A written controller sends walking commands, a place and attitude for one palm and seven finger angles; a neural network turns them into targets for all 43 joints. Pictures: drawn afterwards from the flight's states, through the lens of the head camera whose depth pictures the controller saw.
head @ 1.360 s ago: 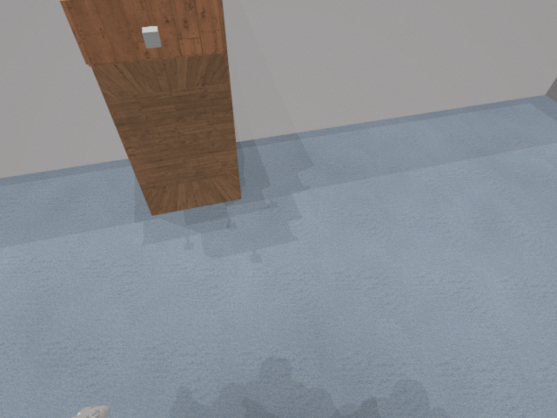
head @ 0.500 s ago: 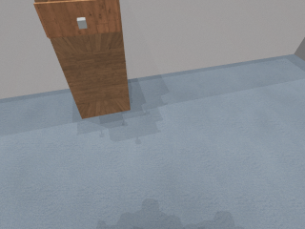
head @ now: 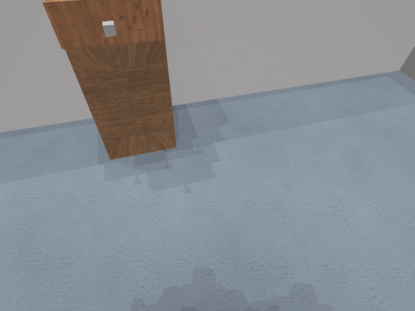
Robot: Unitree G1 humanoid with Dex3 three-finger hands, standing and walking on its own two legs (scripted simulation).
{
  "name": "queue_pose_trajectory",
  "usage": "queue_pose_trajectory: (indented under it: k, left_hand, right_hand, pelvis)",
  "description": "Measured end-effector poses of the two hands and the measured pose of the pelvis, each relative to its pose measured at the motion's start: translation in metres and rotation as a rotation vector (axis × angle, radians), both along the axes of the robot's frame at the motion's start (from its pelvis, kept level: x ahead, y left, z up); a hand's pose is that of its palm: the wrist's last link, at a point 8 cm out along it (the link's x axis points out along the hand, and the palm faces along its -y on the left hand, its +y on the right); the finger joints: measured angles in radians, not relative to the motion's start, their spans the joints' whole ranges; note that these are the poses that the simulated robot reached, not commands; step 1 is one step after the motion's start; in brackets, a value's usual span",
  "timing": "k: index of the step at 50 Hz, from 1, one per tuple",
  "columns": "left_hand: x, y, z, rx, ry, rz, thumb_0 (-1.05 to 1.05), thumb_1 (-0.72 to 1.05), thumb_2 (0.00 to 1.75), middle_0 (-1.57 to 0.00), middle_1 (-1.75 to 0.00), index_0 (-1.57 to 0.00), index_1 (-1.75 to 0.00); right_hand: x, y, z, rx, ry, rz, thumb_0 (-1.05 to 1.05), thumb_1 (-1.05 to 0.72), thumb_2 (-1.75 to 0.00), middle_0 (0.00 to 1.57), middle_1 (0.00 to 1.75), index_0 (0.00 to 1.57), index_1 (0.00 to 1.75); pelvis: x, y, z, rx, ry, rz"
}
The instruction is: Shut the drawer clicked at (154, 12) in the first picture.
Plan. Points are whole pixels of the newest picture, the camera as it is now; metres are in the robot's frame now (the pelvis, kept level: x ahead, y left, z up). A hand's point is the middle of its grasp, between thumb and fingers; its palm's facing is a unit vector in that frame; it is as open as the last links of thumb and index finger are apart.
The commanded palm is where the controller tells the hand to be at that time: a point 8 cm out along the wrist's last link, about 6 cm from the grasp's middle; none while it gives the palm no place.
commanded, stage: look at it before walking up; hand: left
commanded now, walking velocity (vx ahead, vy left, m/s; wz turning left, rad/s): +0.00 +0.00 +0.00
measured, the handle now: (109, 26) +0.99 +0.42 +0.10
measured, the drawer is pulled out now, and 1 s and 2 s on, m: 0.14 0.14 0.14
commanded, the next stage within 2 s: walk to a spot facing it in 0.08 s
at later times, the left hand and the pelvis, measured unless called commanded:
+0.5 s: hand out of the picture +0.04 +0.20 -0.20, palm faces +0.02 -0.99 -0.17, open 7.4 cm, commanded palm none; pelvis +0.06 +0.02 -0.02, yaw -1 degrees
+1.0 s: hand (157, 223) +0.38 +0.17 -0.20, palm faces -0.14 -0.97 -0.21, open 7.3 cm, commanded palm none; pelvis +0.26 -0.01 -0.03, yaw -9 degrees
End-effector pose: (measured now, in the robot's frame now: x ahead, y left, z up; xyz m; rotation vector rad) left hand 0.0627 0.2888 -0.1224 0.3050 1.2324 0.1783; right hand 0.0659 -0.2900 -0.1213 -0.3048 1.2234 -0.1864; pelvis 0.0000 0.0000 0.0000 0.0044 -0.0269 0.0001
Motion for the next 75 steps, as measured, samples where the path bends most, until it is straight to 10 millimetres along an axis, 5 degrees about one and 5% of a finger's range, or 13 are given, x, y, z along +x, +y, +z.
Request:
queue_pose_trajectory:
  k: [14, 29, 34, 39, 44, 47, 49, 56, 60, 68, 75]
  left_hand:
    - [0.002, -0.004, -0.004, -0.005, 0.009, 0.007, 0.00, 0.90, 0.89, -0.20, -0.30, -0.20, -0.30]
    - [-0.033, -0.040, -0.051, -0.196, 0.273, 0.092, 0.00, 0.91, 0.89, -0.20, -0.30, -0.20, -0.30]
    - [0.029, -0.039, -0.048, -0.206, 0.265, 0.039, 0.01, 0.91, 0.89, -0.20, -0.30, -0.20, -0.30]
    - [0.137, -0.039, -0.045, -0.181, 0.139, -0.037, 0.01, 0.93, 0.89, -0.20, -0.30, -0.20, -0.30]
    - [0.252, -0.053, -0.047, -0.145, -0.009, -0.129, 0.01, 0.93, 0.90, -0.19, -0.30, -0.20, -0.30]
    - [0.299, -0.064, -0.051, -0.125, -0.091, -0.143, 0.00, 0.93, 0.90, -0.19, -0.30, -0.20, -0.30]
    - [0.314, -0.070, -0.048, -0.127, -0.099, -0.136, 0.00, 0.92, 0.89, -0.19, -0.30, -0.20, -0.30]
    - [0.331, -0.082, -0.035, -0.132, -0.015, -0.121, 0.00, 0.94, 0.89, -0.20, -0.30, -0.20, -0.30]
    - [0.341, -0.074, -0.033, -0.148, -0.011, -0.073, 0.00, 0.95, 0.89, -0.20, -0.30, -0.20, -0.30]
    - [0.352, -0.044, -0.061, -0.189, 0.023, 0.085, 0.00, 0.92, 0.89, -0.20, -0.30, -0.20, -0.30]
    - [0.365, -0.017, -0.043, -0.146, 0.044, 0.141, 0.00, 0.91, 0.89, -0.20, -0.30, -0.20, -0.30]
  right_hand:
    - [0.005, 0.006, -0.003, 0.009, -0.001, -0.005, 0.01, -0.91, -0.90, 0.20, 0.30, 0.20, 0.30]
    - [-0.019, 0.083, -0.029, 0.094, 0.135, -0.142, 0.01, -0.91, -0.90, 0.20, 0.30, 0.20, 0.30]
    - [-0.048, 0.116, -0.020, 0.124, 0.240, -0.240, 0.01, -0.91, -0.90, 0.20, 0.30, 0.20, 0.30]
    - [-0.073, 0.143, -0.010, 0.175, 0.421, -0.328, 0.01, -0.91, -0.90, 0.20, 0.30, 0.20, 0.30]
    - [-0.065, 0.147, -0.013, 0.216, 0.549, -0.409, 0.01, -0.91, -0.90, 0.20, 0.30, 0.20, 0.30]
    - [-0.035, 0.131, -0.028, 0.223, 0.555, -0.432, 0.01, -0.90, -0.90, 0.20, 0.30, 0.20, 0.30]
    - [0.004, 0.114, -0.036, 0.208, 0.485, -0.428, 0.01, -0.91, -0.90, 0.20, 0.30, 0.20, 0.30]
    - [0.188, 0.063, -0.035, 0.152, 0.084, -0.315, 0.01, -0.91, -0.90, 0.20, 0.30, 0.19, 0.30]
    - [0.262, 0.050, -0.025, 0.113, -0.003, -0.238, 0.02, -0.95, -0.90, 0.20, 0.30, 0.19, 0.30]
    - [0.365, 0.065, -0.023, 0.065, -0.029, -0.060, 0.01, -0.93, -0.90, 0.20, 0.30, 0.19, 0.30]
    - [0.402, 0.085, -0.013, 0.081, -0.019, -0.003, 0.01, -0.91, -0.90, 0.20, 0.30, 0.20, 0.30]
  pelvis:
    - [0.008, 0.001, -0.001, -0.002, 0.002, -0.009]
    - [0.084, 0.028, -0.020, -0.021, 0.026, -0.053]
    - [0.116, 0.030, -0.014, -0.030, 0.020, -0.074]
    - [0.153, 0.024, -0.014, -0.029, 0.026, -0.104]
    - [0.202, 0.009, -0.028, -0.032, 0.014, -0.140]
    - [0.234, -0.005, -0.040, -0.018, 0.000, -0.153]
    - [0.248, -0.009, -0.038, -0.028, -0.008, -0.156]
    - [0.297, -0.012, -0.016, -0.037, 0.007, -0.145]
    - [0.326, -0.006, -0.013, -0.046, 0.004, -0.106]
    - [0.379, 0.019, -0.028, -0.048, -0.001, -0.011]
    - [0.397, 0.028, -0.014, -0.039, 0.027, 0.036]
